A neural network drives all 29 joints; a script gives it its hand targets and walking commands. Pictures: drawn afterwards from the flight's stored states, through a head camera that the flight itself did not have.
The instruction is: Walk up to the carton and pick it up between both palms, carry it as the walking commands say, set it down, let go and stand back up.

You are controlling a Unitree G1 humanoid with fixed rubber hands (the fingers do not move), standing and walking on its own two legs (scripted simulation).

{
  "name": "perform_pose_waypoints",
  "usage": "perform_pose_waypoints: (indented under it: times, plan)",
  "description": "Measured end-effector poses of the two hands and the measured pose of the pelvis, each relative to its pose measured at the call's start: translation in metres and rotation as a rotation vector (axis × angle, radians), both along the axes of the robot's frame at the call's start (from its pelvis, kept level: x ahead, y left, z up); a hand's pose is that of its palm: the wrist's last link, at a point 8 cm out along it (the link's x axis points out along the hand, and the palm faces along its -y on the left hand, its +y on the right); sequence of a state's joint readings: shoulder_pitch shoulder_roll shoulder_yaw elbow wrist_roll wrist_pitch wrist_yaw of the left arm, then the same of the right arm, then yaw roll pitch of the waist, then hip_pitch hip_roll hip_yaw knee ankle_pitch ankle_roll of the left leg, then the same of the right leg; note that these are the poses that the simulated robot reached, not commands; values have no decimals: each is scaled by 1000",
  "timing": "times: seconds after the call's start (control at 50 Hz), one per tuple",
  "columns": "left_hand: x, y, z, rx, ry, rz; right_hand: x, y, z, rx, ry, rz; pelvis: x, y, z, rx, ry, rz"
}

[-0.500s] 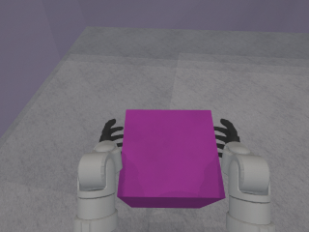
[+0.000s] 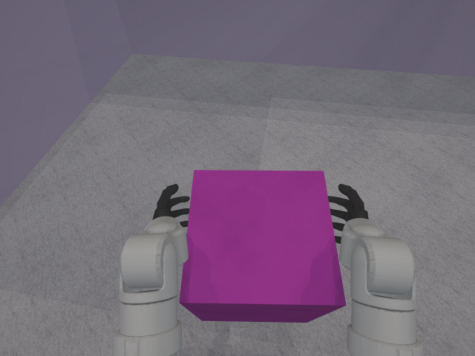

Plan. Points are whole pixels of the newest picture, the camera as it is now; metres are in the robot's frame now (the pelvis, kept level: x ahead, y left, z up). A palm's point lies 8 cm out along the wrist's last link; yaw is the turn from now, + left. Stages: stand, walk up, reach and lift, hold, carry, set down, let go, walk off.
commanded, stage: carry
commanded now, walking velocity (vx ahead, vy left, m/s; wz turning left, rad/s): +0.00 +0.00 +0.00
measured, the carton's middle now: (256, 254) +0.30 +0.00 -0.01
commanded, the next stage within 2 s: none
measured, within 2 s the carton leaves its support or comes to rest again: neither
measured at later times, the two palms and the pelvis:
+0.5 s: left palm (166, 247) +0.25 +0.13 +0.10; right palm (370, 251) +0.25 -0.15 +0.10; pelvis -0.03 +0.00 +0.00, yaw +0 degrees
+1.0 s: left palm (168, 233) +0.28 +0.13 +0.09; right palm (360, 236) +0.28 -0.15 +0.09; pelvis +0.00 +0.00 +0.00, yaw +0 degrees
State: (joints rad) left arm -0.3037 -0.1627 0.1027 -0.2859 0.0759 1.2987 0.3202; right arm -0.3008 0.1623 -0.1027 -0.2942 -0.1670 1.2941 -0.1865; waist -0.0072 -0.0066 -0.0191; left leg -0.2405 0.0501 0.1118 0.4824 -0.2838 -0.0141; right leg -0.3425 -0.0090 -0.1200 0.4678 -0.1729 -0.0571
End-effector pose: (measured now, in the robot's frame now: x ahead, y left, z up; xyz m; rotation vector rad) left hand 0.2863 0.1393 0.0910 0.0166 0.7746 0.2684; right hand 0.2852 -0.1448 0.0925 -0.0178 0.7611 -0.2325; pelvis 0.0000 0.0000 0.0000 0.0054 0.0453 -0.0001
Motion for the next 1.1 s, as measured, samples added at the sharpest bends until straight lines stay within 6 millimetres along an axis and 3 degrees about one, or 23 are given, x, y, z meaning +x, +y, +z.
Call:
perform_pose_waypoints:
  times: [0.18, 0.36, 0.72, 0.88, 1.1]
  plan:
    - [-17, -5, 10, 1, -26, -12, -19, -4, 13, -4, -27, -14, -12, -2, -1, 3, -19, -1]
    - [-30, -8, 10, 5, -17, -18, -33, -7, 12, -1, -19, -20, -22, -4, -1, 6, -35, -1]
    - [-36, -9, 9, 8, -13, -20, -39, -9, 11, 0, -17, -22, -27, -5, -2, 7, -43, -2]
    - [-26, -8, 6, 13, 4, -19, -29, -7, 7, 4, 0, -21, -19, -3, -1, 5, -29, 0]
    - [13, 3, -6, 13, 50, -12, 13, 4, -5, 5, 44, -14, 18, 5, -1, -8, 18, 8]
